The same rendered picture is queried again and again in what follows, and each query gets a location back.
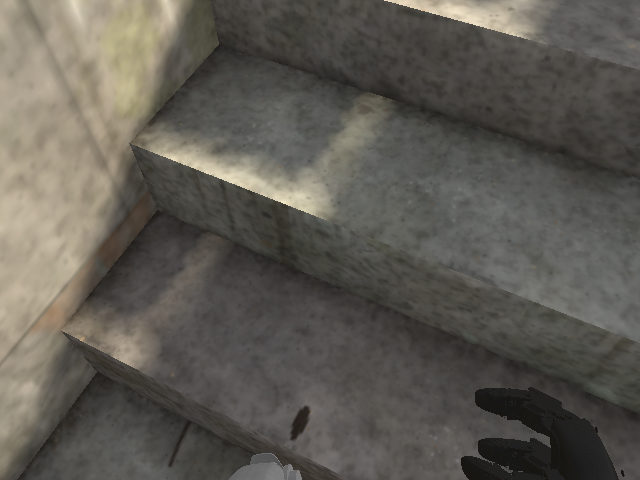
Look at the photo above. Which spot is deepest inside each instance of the right robot hand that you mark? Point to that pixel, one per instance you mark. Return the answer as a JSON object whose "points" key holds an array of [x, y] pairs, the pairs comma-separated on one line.
{"points": [[576, 453]]}

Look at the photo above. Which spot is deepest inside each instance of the left robot shin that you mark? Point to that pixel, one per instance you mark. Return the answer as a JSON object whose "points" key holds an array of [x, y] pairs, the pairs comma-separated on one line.
{"points": [[265, 458]]}

